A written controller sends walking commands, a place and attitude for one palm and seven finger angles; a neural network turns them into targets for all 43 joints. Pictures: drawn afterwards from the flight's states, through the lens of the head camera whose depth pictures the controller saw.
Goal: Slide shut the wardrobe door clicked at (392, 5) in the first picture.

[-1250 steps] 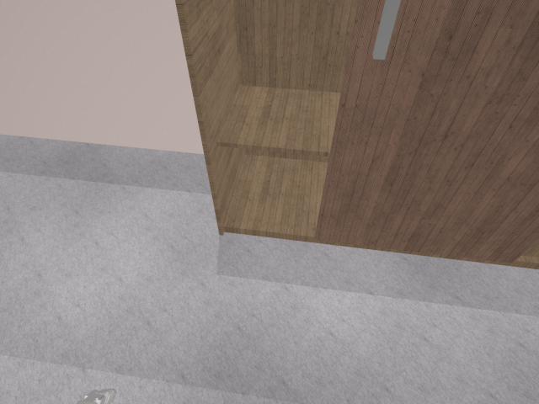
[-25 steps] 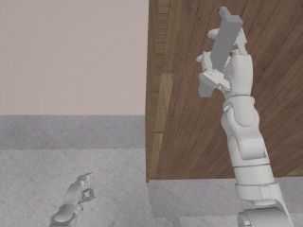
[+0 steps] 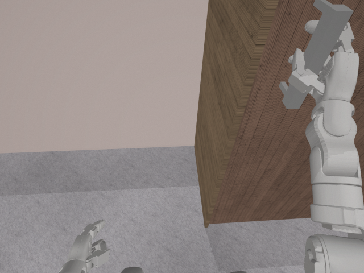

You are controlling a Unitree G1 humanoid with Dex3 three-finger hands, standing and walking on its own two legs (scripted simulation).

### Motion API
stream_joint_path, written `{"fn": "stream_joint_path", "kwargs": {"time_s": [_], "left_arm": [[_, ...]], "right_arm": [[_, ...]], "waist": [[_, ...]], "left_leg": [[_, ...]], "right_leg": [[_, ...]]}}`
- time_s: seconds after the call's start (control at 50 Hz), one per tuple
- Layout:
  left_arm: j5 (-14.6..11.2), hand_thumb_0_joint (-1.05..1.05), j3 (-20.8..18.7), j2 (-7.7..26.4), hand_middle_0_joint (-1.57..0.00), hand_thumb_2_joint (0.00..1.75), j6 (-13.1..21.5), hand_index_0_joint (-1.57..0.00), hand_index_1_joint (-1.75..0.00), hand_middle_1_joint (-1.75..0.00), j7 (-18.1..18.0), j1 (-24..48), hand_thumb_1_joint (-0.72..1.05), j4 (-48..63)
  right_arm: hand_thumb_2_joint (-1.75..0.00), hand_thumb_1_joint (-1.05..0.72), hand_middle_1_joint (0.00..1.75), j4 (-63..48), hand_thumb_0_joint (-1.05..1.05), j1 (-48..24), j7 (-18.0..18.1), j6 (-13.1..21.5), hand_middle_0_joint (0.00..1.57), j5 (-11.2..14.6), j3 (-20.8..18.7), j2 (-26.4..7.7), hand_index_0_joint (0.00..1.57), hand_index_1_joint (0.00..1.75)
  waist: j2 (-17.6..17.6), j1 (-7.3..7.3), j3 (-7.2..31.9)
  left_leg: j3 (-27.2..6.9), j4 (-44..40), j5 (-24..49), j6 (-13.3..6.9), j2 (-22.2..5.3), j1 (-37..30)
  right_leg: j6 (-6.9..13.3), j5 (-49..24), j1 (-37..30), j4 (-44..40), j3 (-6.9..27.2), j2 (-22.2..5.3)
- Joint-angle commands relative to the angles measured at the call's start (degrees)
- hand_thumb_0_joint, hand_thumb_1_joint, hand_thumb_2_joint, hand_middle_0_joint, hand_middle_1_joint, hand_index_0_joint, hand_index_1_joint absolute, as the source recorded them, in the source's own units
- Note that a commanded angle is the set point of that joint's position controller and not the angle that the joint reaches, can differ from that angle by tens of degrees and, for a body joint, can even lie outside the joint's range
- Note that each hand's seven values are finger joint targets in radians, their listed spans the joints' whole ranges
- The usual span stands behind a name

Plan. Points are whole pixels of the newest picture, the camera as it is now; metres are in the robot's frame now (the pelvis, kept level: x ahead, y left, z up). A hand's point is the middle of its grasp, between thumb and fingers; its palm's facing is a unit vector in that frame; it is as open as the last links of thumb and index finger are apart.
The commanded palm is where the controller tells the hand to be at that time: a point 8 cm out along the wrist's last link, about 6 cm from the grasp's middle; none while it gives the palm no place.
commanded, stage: step sideways, sliding the door along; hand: right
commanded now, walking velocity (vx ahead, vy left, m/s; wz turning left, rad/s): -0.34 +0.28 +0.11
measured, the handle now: (304, 57) +0.43 -0.22 +0.27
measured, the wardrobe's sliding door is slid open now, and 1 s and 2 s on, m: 0.00 0.00 0.00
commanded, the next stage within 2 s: stop walking and hold the door there in 0.18 s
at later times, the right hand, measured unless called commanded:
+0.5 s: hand (298, 73) +0.39 -0.20 +0.26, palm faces +0.17 +0.98 -0.11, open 7.0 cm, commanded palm +0.36 -0.23 +0.25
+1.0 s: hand (300, 73) +0.39 -0.20 +0.27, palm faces +0.03 +1.00 -0.02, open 6.7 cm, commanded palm +0.36 -0.22 +0.25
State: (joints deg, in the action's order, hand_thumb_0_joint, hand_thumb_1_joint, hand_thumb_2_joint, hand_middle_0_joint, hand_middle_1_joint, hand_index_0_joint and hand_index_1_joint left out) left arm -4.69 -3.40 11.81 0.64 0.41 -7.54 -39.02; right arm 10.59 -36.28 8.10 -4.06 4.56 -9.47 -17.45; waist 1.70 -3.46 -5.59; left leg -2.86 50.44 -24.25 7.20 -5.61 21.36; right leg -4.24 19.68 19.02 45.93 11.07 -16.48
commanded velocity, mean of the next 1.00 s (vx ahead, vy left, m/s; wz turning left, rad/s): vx -0.09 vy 0.08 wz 0.03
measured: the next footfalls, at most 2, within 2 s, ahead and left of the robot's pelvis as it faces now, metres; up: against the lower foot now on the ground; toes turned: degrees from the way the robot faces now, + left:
none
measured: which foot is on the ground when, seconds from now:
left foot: down 0.00-1.00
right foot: down 0.00-1.00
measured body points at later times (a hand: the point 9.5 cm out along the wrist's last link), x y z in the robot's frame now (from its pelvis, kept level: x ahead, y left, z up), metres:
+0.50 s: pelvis +0.02 -0.04 +0.02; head +0.05 -0.02 +0.47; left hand +0.22 +0.20 -0.06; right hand +0.37 -0.25 +0.27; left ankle +0.03 +0.19 -0.69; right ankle +0.01 -0.30 -0.68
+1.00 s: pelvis +0.00 -0.10 +0.02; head -0.01 -0.11 +0.47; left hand +0.11 +0.15 -0.07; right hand +0.38 -0.25 +0.27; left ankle +0.03 +0.18 -0.68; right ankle +0.01 -0.30 -0.69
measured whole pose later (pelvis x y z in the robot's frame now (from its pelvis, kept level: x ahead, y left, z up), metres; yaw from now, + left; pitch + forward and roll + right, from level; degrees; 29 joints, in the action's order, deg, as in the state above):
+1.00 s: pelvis +0.00 -0.10 +0.02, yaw +8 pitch -2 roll -2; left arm -3.1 0.2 10.1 2.6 -3.5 -11.0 -40.3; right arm 4.6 -25.4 7.9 2.5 5.4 -8.1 -13.8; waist -2.9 1.6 -1.0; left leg -9.4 32.8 -10.8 7.4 -14.2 20.9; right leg -7.3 20.0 14.2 38.7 -10.2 -12.5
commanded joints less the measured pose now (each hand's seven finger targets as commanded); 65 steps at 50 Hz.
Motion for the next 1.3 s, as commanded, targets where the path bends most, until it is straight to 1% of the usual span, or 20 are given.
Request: {"fn": "stream_joint_path", "kwargs": {"time_s": [0.0, 0.06, 0.12, 0.2, 0.26, 0.28, 0.3, 0.32, 0.46, 0.6, 0.64, 0.68, 0.74, 0.78, 1.18, 1.2, 1.22, 1.24, 1.26, 1.28], "left_arm": [[-0.5, 0.0, -2.4, 6.0, -0.2, 0.9, 4.3, -0.2, -0.3, -0.3, 0.7, 7.1, 0.9, 11.2], [-0.6, 0.0, -2.9, 6.3, -0.2, 0.9, 5.0, -0.2, -0.3, -0.3, 0.9, 6.8, 0.9, 11.7], [0.0, 0.0, -2.9, 6.5, -0.2, 0.9, 5.4, -0.2, -0.3, -0.3, 1.0, 7.2, 0.9, 12.6], [0.5, 0.0, -3.5, 7.8, -0.2, 0.9, 6.4, -0.2, -0.3, -0.3, 1.8, 6.5, 0.9, 13.4], [0.0, 0.0, -3.3, 7.2, -0.2, 0.9, 7.0, -0.2, -0.3, -0.3, 2.2, 7.0, 0.9, 13.6], [1.0, 0.0, -4.8, 10.1, -0.2, 0.9, 5.6, -0.2, -0.3, -0.3, 0.1, 2.1, 0.9, 8.3], [1.2, 0.0, -3.5, 7.6, -0.2, 0.9, 4.3, -0.2, -0.3, -0.3, 0.0, 2.1, 0.9, 10.6], [0.6, 0.0, -2.6, 6.6, -0.2, 0.9, 4.7, -0.2, -0.3, -0.3, 0.1, 4.3, 0.9, 12.3], [0.6, 0.0, -1.8, 5.8, -0.2, 0.9, 5.9, -0.2, -0.3, -0.3, -2.2, 4.7, 0.9, 11.8], [0.9, 0.0, -0.7, 5.6, -0.2, 0.9, 6.4, -0.2, -0.3, -0.3, -3.8, 5.5, 0.9, 11.3], [1.1, 0.0, -0.5, 6.3, -0.2, 0.9, 6.5, -0.2, -0.3, -0.3, -4.0, 6.3, 0.9, 11.2], [0.9, 0.0, -0.2, 6.4, -0.2, 0.9, 6.3, -0.2, -0.3, -0.3, -4.3, 6.1, 0.9, 10.3], [1.1, 0.0, 0.7, 6.3, -0.2, 0.9, 6.3, -0.2, -0.3, -0.3, -4.3, 7.0, 0.9, 10.6], [1.1, 0.0, 0.3, 6.8, -0.2, 0.9, 6.1, -0.2, -0.3, -0.3, -4.6, 5.9, 0.9, 9.4], [1.9, 0.0, 1.0, 6.2, -0.2, 0.9, 4.0, -0.2, -0.3, -0.3, -5.2, 5.3, 0.9, 7.0], [6.7, 0.0, -2.4, 8.0, -0.2, 0.9, 9.0, -0.2, -0.3, -0.3, -4.1, 2.1, 0.9, -1.7], [3.5, 0.0, -2.1, 6.9, -0.2, 0.9, 10.8, -0.2, -0.3, -0.3, -2.5, -4.9, 0.9, 5.9], [1.3, 0.0, -2.7, 7.7, -0.2, 0.9, 10.8, -0.2, -0.3, -0.3, -1.8, -3.3, 0.9, 5.2], [2.3, 0.0, -2.2, 9.0, -0.2, 0.9, 10.3, -0.2, -0.3, -0.3, -2.5, -4.9, 0.9, 4.2], [2.6, 0.0, -1.0, 7.4, -0.2, 0.9, 10.6, -0.2, -0.3, -0.3, -2.1, -3.6, 0.9, 5.3]], "right_arm": [[-0.9, -0.9, 1.4, -29.9, 0.0, -22.6, -7.0, 12.1, 0.45, 1.9, 15.2, 6.8, 0.45, 1.4], [-0.9, -0.9, 1.4, -32.9, 0.0, -20.5, -7.3, 12.8, 0.45, 1.3, 14.3, 5.4, 0.45, 1.4], [-0.9, -0.9, 1.4, -37.7, 0.0, -18.3, -7.2, 13.2, 0.45, 1.3, 15.3, 6.5, 0.45, 1.4], [-0.9, -0.9, 1.4, -38.9, 0.0, -14.8, -7.7, 13.7, 0.45, 0.6, 16.2, 7.5, 0.45, 1.4], [-0.9, -0.9, 1.4, -39.8, 0.0, -14.7, -8.0, 14.1, 0.45, 0.3, 15.8, 6.4, 0.45, 1.4], [-0.9, -0.9, 1.4, -20.9, 0.0, -3.2, -3.8, 12.7, 0.45, -1.2, -17.5, -24.3, 0.45, 1.4], [-0.9, -0.9, 1.4, -25.6, 0.0, -2.0, -5.3, 12.9, 0.45, -0.4, -4.4, -10.0, 0.45, 1.4], [-0.9, -0.9, 1.4, -33.3, 0.0, -6.9, -6.3, 13.8, 0.45, 0.6, -1.6, -7.5, 0.45, 1.4], [-0.9, -0.9, 1.4, -32.1, 0.0, -4.1, -5.3, 14.1, 0.45, 1.3, -5.7, -11.3, 0.45, 1.4], [-0.9, -0.9, 1.4, -32.5, 0.0, -4.9, -4.9, 13.7, 0.45, 1.0, -0.4, -5.9, 0.45, 1.4], [-0.9, -0.9, 1.4, -31.6, 0.0, -7.0, -4.7, 13.5, 0.45, 0.8, -0.5, -6.2, 0.45, 1.4], [-0.9, -0.9, 1.4, -29.9, 0.0, -6.0, -4.3, 13.3, 0.45, 0.7, 1.2, -5.1, 0.45, 1.4], [-0.9, -0.9, 1.4, -29.0, 0.0, -9.3, -4.2, 13.1, 0.45, 0.6, 3.8, -2.2, 0.45, 1.4], [-0.9, -0.9, 1.4, -28.2, 0.0, -9.7, -3.6, 13.2, 0.45, 0.3, 4.0, -3.2, 0.45, 1.4], [-0.9, -0.9, 1.4, -22.3, 0.0, -11.8, -2.5, 12.7, 0.45, -0.2, 9.2, 1.4, 0.45, 1.4], [-0.9, -0.9, 1.4, -4.9, 0.0, -53.1, -2.1, 15.3, 0.45, -9.3, -24.2, -43.2, 0.45, 1.4], [-0.84, -0.78, 1.4, 21.1, 0.0, -34.7, -6.1, 9.7, 0.45, -4.6, -2.5, -5.4, 0.45, 1.4], [-0.78, -0.66, 1.4, 7.3, 0.0, -25.9, -9.0, 12.2, 0.45, 1.9, -2.8, 0.7, 0.45, 1.4], [-0.73, -0.54, 1.4, 6.4, 0.0, -22.6, -8.9, 15.1, 0.45, 5.1, -15.2, -10.0, 0.45, 1.4], [-0.67, -0.42, 1.4, 6.9, 0.0, -18.9, -8.3, 16.6, 0.45, 4.9, -13.0, -8.1, 0.45, 1.4]], "waist": [[1.1, 4.24, 25.7], [-6.6, 4.4, 26.9], [2.9, 4.12, 27.1], [7.0, 3.45, 27.1], [1.8, 3.77, 27.5], [0.2, 3.61, 26.3], [0.9, 3.68, 27.8], [4.1, 4.33, 28.4], [-6.6, 4.73, 27.3], [-2.8, 4.87, 26.9], [-0.2, 4.73, 25.7], [0.1, 4.49, 23.6], [3.2, 4.24, 21.7], [3.0, 4.27, 21.6], [-1.3, 4.43, 22.3], [-10.7, 1.39, 0.0], [-10.4, 9.59, 12.0], [2.9, 2.9, 23.4], [5.3, 1.87, 28.1], [8.5, 1.29, 26.7]], "left_leg": [[7.1, -10.7, 34.8, -3.1, 3.6, -9.8], [5.2, -12.8, 40.8, -4.3, 1.1, -11.8], [6.1, -10.4, 38.1, -3.3, 2.1, -8.8], [8.6, -11.0, 33.3, -2.9, 5.3, -8.4], [8.7, -12.8, 40.0, -3.8, 4.5, -8.7], [6.9, -11.8, 42.1, -3.5, 2.3, -4.1], [7.1, -11.8, 43.0, -3.8, 2.9, -6.5], [7.6, -12.6, 43.5, -4.1, 2.9, -6.0], [6.1, -14.6, 47.2, -7.3, 1.3, -5.9], [7.7, -14.1, 42.3, -6.5, 2.1, -6.5], [8.3, -13.6, 37.0, -5.3, 3.1, -6.0], [8.6, -15.3, 33.0, -3.4, 3.2, -6.5], [9.5, -14.7, 27.1, -3.2, 4.3, -6.3], [8.8, -16.6, 28.0, -3.6, 3.5, -6.7], [8.4, -19.3, 33.6, -4.1, 1.8, -7.3], [7.0, -15.8, 27.8, -6.7, 4.0, 1.1], [8.2, -17.1, 28.3, -9.8, 5.2, -7.8], [6.0, -18.9, 29.7, -9.2, 3.3, -11.8], [5.2, -20.6, 30.3, -8.3, 3.8, -15.0], [5.4, -21.3, 27.6, -8.2, 4.1, -16.8]], "right_leg": [[3.9, -36.0, -13.4, -3.5, -12.3, 4.6], [2.5, -25.9, -10.5, -2.2, -14.5, 6.8], [3.1, -31.6, -14.2, -6.5, -15.6, 4.3], [3.5, -41.8, -17.0, -7.8, -16.0, 2.1], [3.9, -35.2, -15.2, -5.1, -18.2, 4.8], [3.1, -33.7, -15.8, -6.4, -21.0, 4.5], [1.8, -34.3, -15.7, -4.5, -19.6, 5.7], [1.1, -33.5, -16.3, -5.2, -20.7, 6.0], [0.8, -21.9, -13.4, -3.0, -23.6, 10.8], [5.1, -21.7, -14.5, -7.5, -23.9, 11.3], [2.6, -20.5, -13.1, -10.4, -23.6, 10.8], [6.8, -15.0, -12.1, -12.5, -24.3, 11.2], [3.5, -11.4, -8.4, -15.3, -24.4, 11.0], [5.9, -8.9, -9.4, -15.3, -25.0, 11.7], [4.2, -9.9, -12.1, -16.2, -25.7, 12.1], [5.5, -22.1, -3.8, -24.0, -28.3, 7.1], [2.1, -29.8, -3.5, -25.7, -15.1, 13.1], [0.1, -30.8, -7.2, -20.6, -17.6, 12.1], [2.6, -26.4, -10.2, -19.6, -19.9, 13.1], [3.3, -20.7, -8.0, -20.2, -20.6, 14.8]]}}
